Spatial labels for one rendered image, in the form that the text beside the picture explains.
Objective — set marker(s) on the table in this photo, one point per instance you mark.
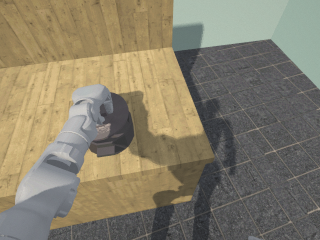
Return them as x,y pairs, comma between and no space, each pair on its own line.
50,48

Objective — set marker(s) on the left robot hand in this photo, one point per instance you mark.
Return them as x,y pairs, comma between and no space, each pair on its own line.
100,94

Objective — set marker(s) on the lid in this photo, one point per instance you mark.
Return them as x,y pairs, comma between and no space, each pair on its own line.
115,121

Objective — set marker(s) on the pot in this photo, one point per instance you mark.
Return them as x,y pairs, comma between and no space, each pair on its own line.
116,143

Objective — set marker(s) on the knob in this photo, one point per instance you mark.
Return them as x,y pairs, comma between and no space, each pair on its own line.
103,111

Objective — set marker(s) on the left robot forearm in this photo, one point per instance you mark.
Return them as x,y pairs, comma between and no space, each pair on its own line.
69,148

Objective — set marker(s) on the left robot upper arm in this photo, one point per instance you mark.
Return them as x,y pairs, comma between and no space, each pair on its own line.
49,194

